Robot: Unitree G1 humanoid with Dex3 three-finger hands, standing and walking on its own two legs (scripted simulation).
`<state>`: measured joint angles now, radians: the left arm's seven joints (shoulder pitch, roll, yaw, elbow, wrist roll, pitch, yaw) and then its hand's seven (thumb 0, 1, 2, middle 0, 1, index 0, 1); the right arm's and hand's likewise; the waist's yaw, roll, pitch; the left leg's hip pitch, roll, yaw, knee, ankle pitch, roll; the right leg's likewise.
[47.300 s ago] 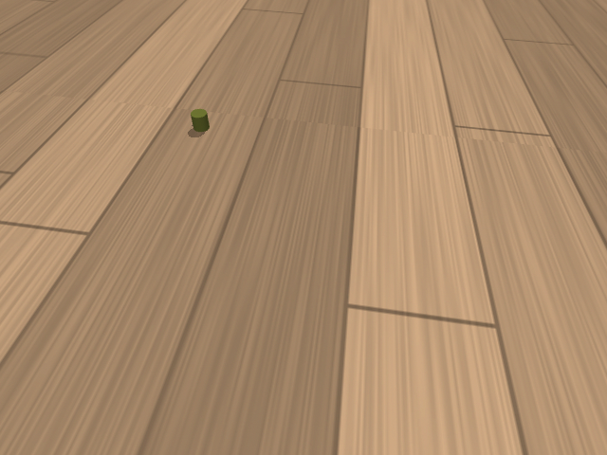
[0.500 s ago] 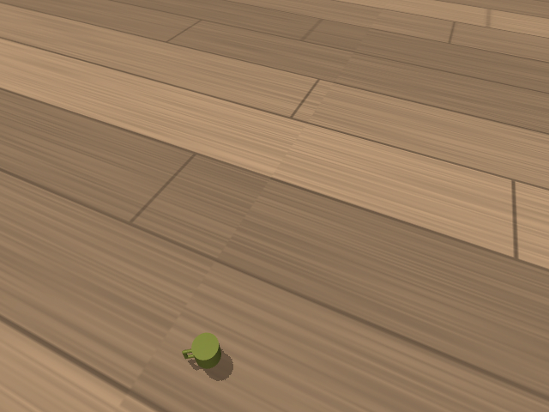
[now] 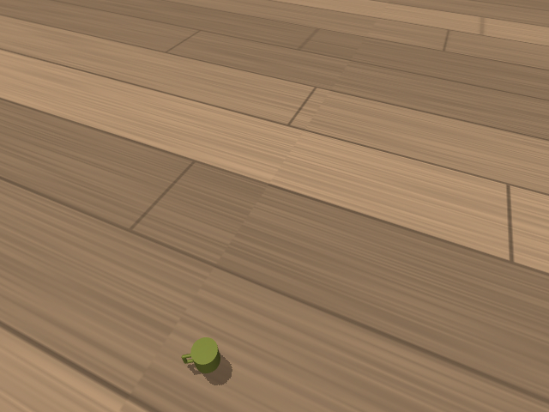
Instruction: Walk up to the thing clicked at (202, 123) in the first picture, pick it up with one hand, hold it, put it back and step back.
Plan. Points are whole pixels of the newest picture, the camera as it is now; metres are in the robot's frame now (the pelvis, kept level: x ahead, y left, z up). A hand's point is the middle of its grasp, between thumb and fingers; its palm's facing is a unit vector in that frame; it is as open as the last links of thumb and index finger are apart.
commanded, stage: stand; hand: left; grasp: from above
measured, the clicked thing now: (201, 356) +0.44 +0.25 -0.73
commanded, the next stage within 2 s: step back in 1.52 s
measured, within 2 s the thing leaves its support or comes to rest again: neither
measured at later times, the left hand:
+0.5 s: hand out of the picture +0.08 +0.23 -0.16, palm faces +0.03 -0.94 -0.34, open 7.4 cm
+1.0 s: hand out of the picture +0.08 +0.23 -0.15, palm faces +0.01 -0.94 -0.34, open 7.4 cm
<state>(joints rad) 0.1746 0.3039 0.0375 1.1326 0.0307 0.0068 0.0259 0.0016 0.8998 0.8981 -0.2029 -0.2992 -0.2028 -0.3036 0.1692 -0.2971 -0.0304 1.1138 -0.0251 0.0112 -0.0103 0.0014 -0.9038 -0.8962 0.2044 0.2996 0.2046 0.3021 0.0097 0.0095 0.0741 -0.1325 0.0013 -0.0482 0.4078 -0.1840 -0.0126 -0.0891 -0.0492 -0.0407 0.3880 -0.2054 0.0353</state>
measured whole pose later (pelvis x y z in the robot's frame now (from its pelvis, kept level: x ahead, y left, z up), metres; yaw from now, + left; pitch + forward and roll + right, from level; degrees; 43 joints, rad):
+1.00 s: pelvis +0.02 -0.02 +0.00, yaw +0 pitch -3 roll +0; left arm 0.12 0.33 0.03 1.14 0.02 0.00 0.01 0.00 0.90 0.90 -0.20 -0.30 -0.20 -0.30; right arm 0.12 -0.33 -0.01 1.14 -0.02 0.00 0.00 0.00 -0.90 -0.90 0.20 0.30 0.20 0.30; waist 0.00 0.01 0.07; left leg -0.11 0.02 -0.06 0.34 -0.17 -0.04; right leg -0.07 -0.03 -0.05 0.34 -0.20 0.01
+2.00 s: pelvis -0.04 +0.04 -0.01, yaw +0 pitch -1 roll -1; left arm 0.05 0.41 0.07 0.89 0.00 0.06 0.04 0.00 0.90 0.90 -0.20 -0.30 -0.20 -0.30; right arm 0.14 -0.34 -0.04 0.92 -0.03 0.03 -0.01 0.00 -0.90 -0.90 0.21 0.30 0.21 0.30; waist -0.02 -0.05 0.21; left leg -0.30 -0.02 0.01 0.59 -0.26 0.06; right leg -0.45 0.10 0.15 1.16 -0.54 -0.01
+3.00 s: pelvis -0.32 +0.02 -0.03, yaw -4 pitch -3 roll -2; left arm 0.19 0.38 0.09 0.86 0.03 0.04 0.00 0.00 0.90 0.90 -0.20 -0.30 -0.20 -0.30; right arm 0.08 -0.41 -0.04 0.81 -0.02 0.04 -0.01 0.00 -0.90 -0.90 0.21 0.30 0.21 0.30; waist 0.00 0.05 0.18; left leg -0.46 0.08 -0.04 0.71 -0.24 -0.01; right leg -0.24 0.04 0.02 0.68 -0.40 0.00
